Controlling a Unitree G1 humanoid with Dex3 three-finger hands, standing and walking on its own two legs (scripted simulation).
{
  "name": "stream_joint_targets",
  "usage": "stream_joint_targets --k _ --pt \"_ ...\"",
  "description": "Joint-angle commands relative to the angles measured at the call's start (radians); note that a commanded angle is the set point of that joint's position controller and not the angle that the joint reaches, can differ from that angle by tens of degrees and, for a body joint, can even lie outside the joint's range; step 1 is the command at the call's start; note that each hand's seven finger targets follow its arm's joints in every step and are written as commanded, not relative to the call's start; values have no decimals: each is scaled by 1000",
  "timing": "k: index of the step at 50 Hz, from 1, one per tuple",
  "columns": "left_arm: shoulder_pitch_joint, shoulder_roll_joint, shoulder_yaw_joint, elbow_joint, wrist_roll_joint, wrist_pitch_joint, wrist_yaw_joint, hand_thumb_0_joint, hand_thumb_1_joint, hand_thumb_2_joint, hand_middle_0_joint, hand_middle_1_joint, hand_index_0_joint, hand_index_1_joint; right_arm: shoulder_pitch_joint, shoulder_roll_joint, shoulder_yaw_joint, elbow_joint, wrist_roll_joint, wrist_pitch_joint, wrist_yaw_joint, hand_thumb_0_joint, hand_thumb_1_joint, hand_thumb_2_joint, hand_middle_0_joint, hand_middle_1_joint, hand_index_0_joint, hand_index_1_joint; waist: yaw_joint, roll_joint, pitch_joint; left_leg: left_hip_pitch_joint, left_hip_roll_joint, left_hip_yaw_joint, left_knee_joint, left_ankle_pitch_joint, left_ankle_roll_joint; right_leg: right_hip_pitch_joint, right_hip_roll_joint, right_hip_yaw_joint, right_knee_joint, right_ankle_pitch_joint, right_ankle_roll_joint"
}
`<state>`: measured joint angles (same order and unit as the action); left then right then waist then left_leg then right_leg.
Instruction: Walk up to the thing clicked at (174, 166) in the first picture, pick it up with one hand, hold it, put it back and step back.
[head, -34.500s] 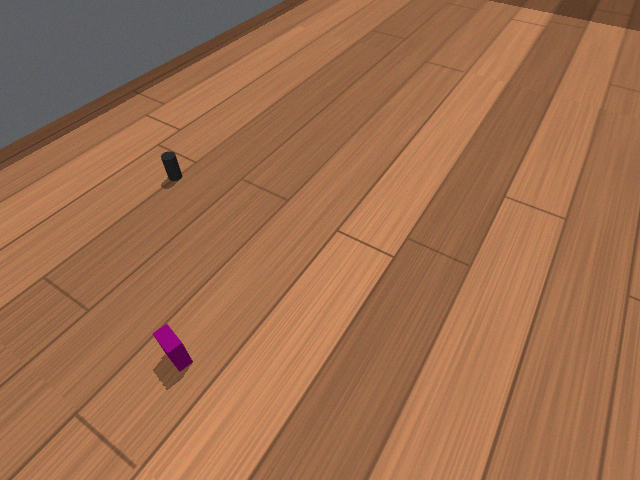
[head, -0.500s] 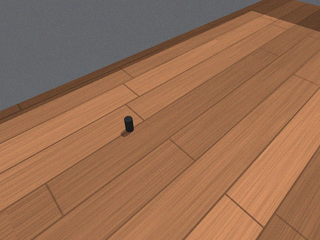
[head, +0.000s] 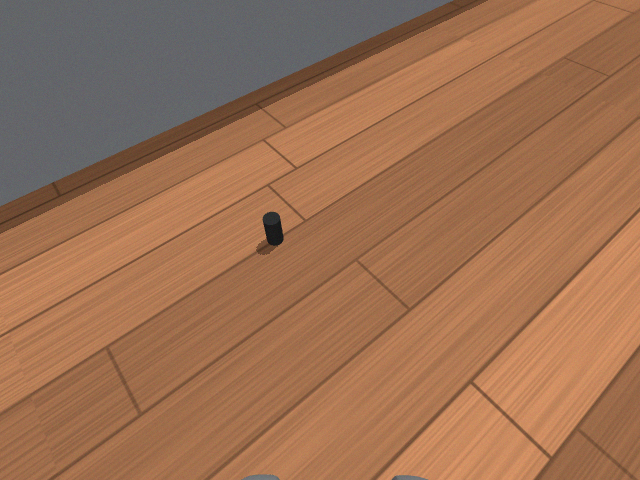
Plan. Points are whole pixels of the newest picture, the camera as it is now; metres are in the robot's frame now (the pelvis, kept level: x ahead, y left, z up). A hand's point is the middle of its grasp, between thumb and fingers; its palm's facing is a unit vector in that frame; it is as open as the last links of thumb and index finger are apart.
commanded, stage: step back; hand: left
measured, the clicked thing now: (273, 229) +1.02 +0.22 -0.69
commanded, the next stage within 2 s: stand in 0.14 s
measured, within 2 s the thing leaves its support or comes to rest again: neither
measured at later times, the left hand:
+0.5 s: hand out of the picture +0.11 +0.27 -0.13, palm faces -0.03 -0.94 -0.33, open 7.4 cm
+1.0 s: hand out of the picture +0.07 +0.26 -0.13, palm faces -0.05 -0.94 -0.35, open 7.4 cm
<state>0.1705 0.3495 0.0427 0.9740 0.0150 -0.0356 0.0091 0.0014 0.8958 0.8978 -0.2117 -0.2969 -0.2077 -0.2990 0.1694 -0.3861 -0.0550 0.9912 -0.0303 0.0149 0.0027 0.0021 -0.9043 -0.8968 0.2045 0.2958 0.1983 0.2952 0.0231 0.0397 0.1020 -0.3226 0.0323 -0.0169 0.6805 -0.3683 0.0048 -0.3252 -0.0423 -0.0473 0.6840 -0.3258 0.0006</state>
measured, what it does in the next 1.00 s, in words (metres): stands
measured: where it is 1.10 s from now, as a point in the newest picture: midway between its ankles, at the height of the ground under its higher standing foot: outside the picture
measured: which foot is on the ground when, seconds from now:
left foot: down 0.00-1.00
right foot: down 0.00-1.00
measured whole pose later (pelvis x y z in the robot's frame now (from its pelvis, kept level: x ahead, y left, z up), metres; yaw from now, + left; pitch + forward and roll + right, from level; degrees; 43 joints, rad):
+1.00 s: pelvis +0.00 +0.00 +0.03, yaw -1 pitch -3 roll +0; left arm 0.12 0.36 0.00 1.15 0.01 -0.01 -0.02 0.00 0.90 0.90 -0.21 -0.30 -0.20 -0.30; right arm 0.14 -0.35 -0.02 1.15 -0.02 0.00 0.03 0.00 -0.90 -0.90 0.20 0.30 0.20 0.30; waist -0.01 0.01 0.06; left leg -0.14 0.04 0.02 0.34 -0.15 -0.03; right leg -0.15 -0.02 -0.02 0.35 -0.15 0.01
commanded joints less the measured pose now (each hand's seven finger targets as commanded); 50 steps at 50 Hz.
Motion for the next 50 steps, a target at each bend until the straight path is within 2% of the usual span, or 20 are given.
stream_joint_targets --k 1,2,3,4,5,6,7,8,10,13,16,20,23,28,31,34,39,44,47,50 --pt "-57 238 48 -90 -14 -12 28 0 900 900 -200 -300 -200 -300 57 -205 -60 -12 -7 -24 -21 0 -900 -900 200 300 200 300 -35 -71 -183 183 78 -79 -184 386 46 -4 -110 124 -16 432 -57" --pt "-45 218 39 -82 -22 -6 27 0 900 900 -200 -300 -200 -300 -12 -242 -58 -31 -2 -27 -20 0 -900 -900 200 300 200 300 -11 24 -194 128 175 -201 -209 381 107 5 -27 74 22 228 -25" --pt "-52 226 41 -57 -25 -1 30 0 900 900 -200 -300 -200 -300 -81 -258 -53 -34 13 -23 -16 0 -900 -900 200 300 200 300 -2 65 -177 29 225 -220 -221 296 163 68 21 32 22 21 -25" --pt "-30 224 39 -33 -18 -1 29 0 900 900 -200 -300 -200 -300 -125 -238 -46 -32 12 -21 -12 0 -900 -900 200 300 200 300 18 64 -151 -26 227 -207 -216 266 166 132 19 47 -10 -36 -26" --pt "-24 225 36 -21 -13 -5 28 0 900 900 -200 -300 -200 -300 -135 -217 -37 -26 9 -19 -11 0 -900 -900 200 300 200 300 24 44 -148 -22 187 -153 -189 280 133 152 -1 71 -86 35 -30" --pt "-22 244 41 -15 -9 -10 26 0 900 900 -200 -300 -200 -300 -148 -200 -30 -27 8 -19 -11 0 -900 -900 200 300 200 300 22 21 -166 -1 143 -104 -162 293 95 159 -35 100 -118 172 -36" --pt "-29 205 19 11 -6 -9 12 0 900 900 -200 -300 -200 -300 -70 -173 -16 -19 25 -33 -8 0 -900 -900 200 300 200 300 -12 -9 -196 24 102 -115 -203 251 52 198 -78 124 -145 239 -52" --pt "-50 210 19 10 -7 -8 7 0 900 900 -200 -300 -200 -300 -67 -187 -14 -1 21 -45 -9 0 -900 -900 200 300 200 300 -14 6 -184 47 107 -116 -240 280 43 199 -69 114 -125 280 -42" --pt "-52 194 7 24 -18 -1 1 0 900 900 -200 -300 -200 -300 -119 -215 -15 16 15 -55 -7 0 -900 -900 200 300 200 300 6 67 -150 85 127 -133 -282 283 44 161 -48 100 -163 215 -26" --pt "-99 209 1 44 -15 3 -4 0 900 900 -200 -300 -200 -300 -140 -202 -7 22 16 -59 -5 0 -900 -900 200 300 200 300 -3 52 -113 82 137 -141 -330 308 38 195 -52 95 -219 207 -17" --pt "-105 219 -2 62 -13 -3 -5 0 900 900 -200 -300 -200 -300 -135 -185 -4 39 23 -60 -5 0 -900 -900 200 300 200 300 -12 5 -134 155 111 -97 -320 387 19 215 -75 103 -267 313 -18" --pt "-124 211 -7 75 -13 -7 -5 0 900 900 -200 -300 -200 -300 -132 -179 -3 54 26 -58 -6 0 -900 -900 200 300 200 300 -20 -7 -153 216 108 -75 -342 424 15 228 -82 102 -311 341 -12" --pt "-129 211 -9 88 -11 -3 -5 0 900 900 -200 -300 -200 -300 -151 -170 -2 56 24 -55 -5 0 -900 -900 200 300 200 300 -19 -10 -129 208 101 -66 -373 358 9 220 -84 103 -344 286 -10" --pt "-127 217 -8 102 -8 -8 -5 0 900 900 -200 -300 -200 -300 -159 -169 -3 67 25 -53 -2 0 -900 -900 200 300 200 300 -20 -33 -131 230 101 -60 -388 337 6 223 -95 111 -377 284 -8" --pt "-133 218 -9 105 -4 -7 -5 0 900 900 -200 -300 -200 -300 -159 -162 2 72 23 -48 0 0 -900 -900 200 300 200 300 -21 -51 -93 211 94 -58 -412 225 2 184 -92 117 -409 190 -4" --pt "-139 226 -6 105 -4 -9 -5 0 900 900 -200 -300 -200 -300 -147 -164 4 76 21 -47 3 0 -900 -900 200 300 200 300 -27 -49 -105 215 99 -59 -418 233 3 194 -95 117 -410 197 -7" --pt "-127 231 -7 110 -4 -8 -5 0 900 900 -200 -300 -200 -300 -134 -168 2 88 20 -40 9 0 -900 -900 200 300 200 300 -26 -69 -68 196 83 -54 -411 141 0 131 -96 141 -463 31 -6" --pt "-127 241 -1 104 -4 -4 -7 0 900 900 -200 -300 -200 -300 -108 -167 2 92 15 -39 10 0 -900 -900 200 300 200 300 -29 -60 -67 178 80 -55 -412 98 1 116 -93 150 -464 -31 -11" --pt "-115 236 -1 102 -6 -5 -9 0 900 900 -200 -300 -200 -300 -112 -172 3 87 14 -44 8 0 -900 -900 200 300 200 300 -21 -38 -94 163 93 -63 -422 140 6 172 -90 135 -428 72 -13" --pt "-112 238 1 102 -6 -3 -10 0 900 900 -200 -300 -200 -300 -105 -168 6 90 14 -44 5 0 -900 -900 200 300 200 300 -18 -48 -96 168 89 -57 -412 142 2 161 -91 144 -432 62 -13"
